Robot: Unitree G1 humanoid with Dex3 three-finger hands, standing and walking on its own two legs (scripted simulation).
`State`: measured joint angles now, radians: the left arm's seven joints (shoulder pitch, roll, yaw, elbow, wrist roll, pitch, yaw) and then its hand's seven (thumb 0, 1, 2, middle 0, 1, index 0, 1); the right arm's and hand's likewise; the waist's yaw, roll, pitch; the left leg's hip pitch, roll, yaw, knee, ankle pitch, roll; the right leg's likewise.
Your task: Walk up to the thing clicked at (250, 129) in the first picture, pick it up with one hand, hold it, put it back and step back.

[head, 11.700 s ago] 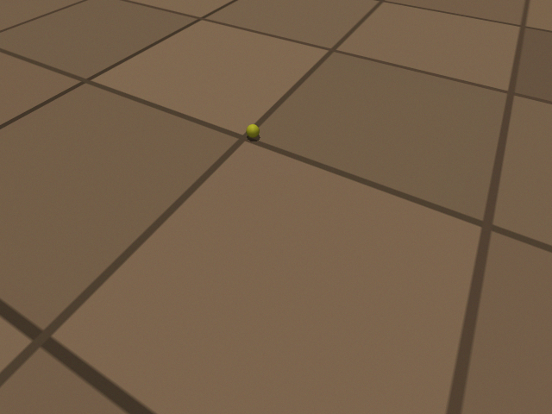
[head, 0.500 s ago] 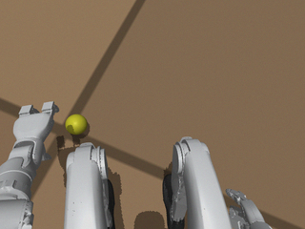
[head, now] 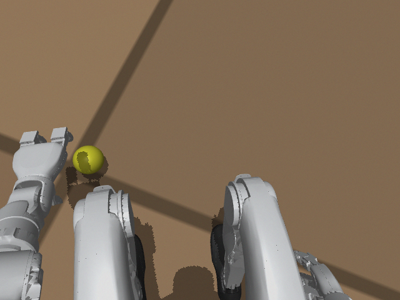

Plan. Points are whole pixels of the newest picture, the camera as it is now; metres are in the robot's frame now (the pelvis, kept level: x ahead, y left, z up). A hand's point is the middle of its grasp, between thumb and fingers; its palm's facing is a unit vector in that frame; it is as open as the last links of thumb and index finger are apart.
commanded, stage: rise first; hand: left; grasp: from above
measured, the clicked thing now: (88, 159) +0.43 +0.25 -0.31
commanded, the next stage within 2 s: approach in 0.46 s
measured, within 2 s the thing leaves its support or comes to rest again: neither
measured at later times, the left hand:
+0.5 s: hand (59, 171) +0.38 +0.28 -0.19, palm faces -0.46 -0.08 -0.88, open 14.1 cm
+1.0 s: hand (86, 137) +0.46 +0.23 -0.20, palm faces -0.38 -0.04 -0.92, open 14.2 cm
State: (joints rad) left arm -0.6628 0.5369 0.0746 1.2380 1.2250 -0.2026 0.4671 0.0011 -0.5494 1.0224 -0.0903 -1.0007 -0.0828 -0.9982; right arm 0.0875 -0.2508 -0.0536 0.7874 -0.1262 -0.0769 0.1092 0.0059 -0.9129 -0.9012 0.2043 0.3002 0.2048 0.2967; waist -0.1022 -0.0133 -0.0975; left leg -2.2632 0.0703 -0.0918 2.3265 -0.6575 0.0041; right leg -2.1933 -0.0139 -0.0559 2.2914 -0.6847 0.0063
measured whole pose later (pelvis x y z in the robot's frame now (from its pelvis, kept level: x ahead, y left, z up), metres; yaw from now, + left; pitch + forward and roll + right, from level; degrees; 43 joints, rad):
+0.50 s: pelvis +0.00 +0.00 -0.01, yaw +0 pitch +33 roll -5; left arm -0.71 0.54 0.08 1.32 1.24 -0.21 0.50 0.00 -0.53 1.01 -0.10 -1.00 -0.10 -1.00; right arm 0.08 -0.26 -0.04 0.79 -0.14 -0.09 0.13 0.01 -0.91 -0.90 0.20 0.30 0.20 0.30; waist -0.12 -0.02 -0.09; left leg -2.30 0.07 -0.10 2.37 -0.66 0.00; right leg -2.23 -0.01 -0.06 2.34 -0.69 0.00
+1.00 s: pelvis +0.01 +0.00 -0.03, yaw -1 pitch +33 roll -6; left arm -0.95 0.55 0.03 1.52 1.25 -0.13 0.57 0.00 -0.56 1.02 -0.08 -1.04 -0.08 -1.04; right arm 0.12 -0.27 0.01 0.82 -0.19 -0.12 0.17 0.00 -0.91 -0.90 0.20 0.30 0.20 0.30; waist -0.22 -0.01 -0.07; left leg -2.34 0.06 -0.12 2.42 -0.67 -0.01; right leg -2.26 -0.01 -0.07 2.37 -0.69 0.00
